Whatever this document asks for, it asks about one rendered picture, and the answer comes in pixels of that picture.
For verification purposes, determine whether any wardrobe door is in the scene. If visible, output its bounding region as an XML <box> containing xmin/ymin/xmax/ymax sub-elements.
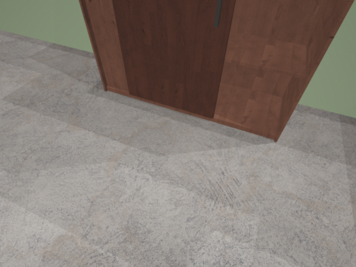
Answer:
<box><xmin>85</xmin><ymin>0</ymin><xmax>129</xmax><ymax>92</ymax></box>
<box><xmin>112</xmin><ymin>0</ymin><xmax>236</xmax><ymax>119</ymax></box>

